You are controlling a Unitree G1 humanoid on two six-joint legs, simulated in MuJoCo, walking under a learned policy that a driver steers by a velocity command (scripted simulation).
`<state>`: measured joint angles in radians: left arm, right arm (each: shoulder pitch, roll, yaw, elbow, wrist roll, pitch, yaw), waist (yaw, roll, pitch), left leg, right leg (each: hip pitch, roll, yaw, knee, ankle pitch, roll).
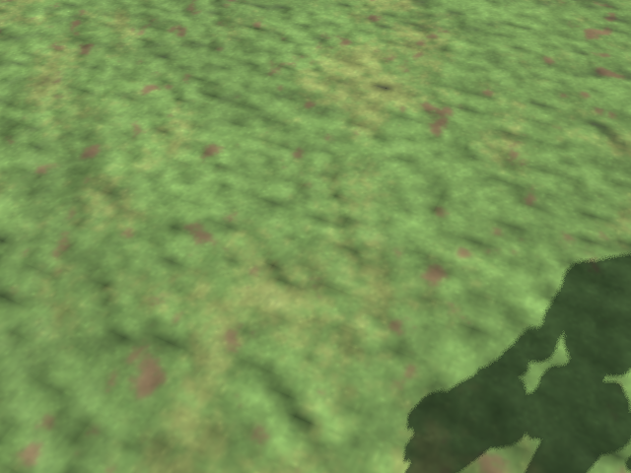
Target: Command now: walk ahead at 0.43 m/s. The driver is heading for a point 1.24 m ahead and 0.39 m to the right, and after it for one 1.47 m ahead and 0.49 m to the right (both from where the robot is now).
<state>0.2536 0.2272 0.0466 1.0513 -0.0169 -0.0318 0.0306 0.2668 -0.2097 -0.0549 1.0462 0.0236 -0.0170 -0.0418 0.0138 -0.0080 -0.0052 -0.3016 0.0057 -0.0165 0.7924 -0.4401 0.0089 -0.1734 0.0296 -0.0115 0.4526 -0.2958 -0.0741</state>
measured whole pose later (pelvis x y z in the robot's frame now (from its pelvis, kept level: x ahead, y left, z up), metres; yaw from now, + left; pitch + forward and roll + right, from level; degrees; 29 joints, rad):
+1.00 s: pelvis +0.62 -0.01 -0.01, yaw -22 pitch +2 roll +0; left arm 0.49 0.26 0.07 0.96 0.00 -0.08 -0.01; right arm -0.03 -0.23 0.01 0.68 -0.06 -0.08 0.03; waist 0.10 0.01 0.03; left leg -0.76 0.14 -0.06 0.81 -0.05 -0.05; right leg 0.03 0.19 0.16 0.28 -0.31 -0.17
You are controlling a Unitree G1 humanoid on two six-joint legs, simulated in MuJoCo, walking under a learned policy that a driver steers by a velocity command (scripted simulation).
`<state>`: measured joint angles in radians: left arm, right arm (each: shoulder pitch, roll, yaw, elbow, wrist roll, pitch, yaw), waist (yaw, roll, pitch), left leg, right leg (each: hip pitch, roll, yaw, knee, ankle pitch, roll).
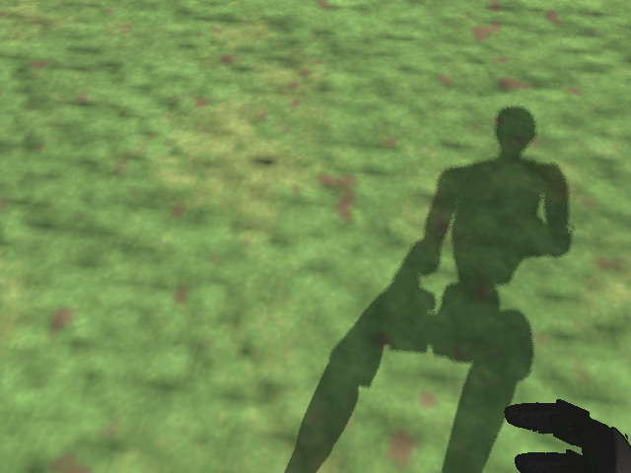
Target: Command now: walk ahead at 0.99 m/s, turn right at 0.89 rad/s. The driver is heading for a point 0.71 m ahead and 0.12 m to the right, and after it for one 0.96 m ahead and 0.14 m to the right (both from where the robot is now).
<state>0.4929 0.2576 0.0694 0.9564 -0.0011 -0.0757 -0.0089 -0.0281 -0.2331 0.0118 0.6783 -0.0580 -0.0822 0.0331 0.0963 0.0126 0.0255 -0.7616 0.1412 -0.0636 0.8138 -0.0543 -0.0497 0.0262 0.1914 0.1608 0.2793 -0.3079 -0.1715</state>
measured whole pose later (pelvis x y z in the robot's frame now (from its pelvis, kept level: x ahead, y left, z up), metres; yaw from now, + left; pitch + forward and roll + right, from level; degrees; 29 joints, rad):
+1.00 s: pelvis +0.87 -0.24 -0.02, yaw -27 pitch +0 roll -1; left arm 0.46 0.24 0.01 0.94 -0.01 -0.11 0.03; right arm 0.10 -0.26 -0.01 0.76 0.00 -0.07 0.06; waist 0.05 0.04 0.07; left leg -0.63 -0.02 0.09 0.57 0.17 0.10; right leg 0.23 0.10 -0.17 0.28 -0.42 -0.06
